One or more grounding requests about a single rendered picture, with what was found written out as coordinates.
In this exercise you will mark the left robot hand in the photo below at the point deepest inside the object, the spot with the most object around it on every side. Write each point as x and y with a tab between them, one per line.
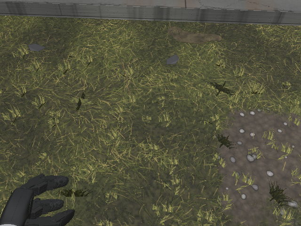
22	210

